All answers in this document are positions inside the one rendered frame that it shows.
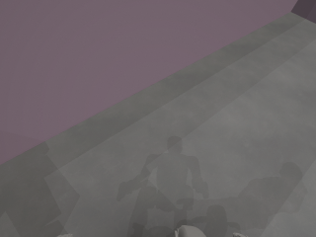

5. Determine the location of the right robot thigh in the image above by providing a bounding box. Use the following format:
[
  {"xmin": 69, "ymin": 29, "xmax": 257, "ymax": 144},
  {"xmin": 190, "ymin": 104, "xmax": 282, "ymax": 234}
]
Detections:
[{"xmin": 173, "ymin": 225, "xmax": 206, "ymax": 237}]

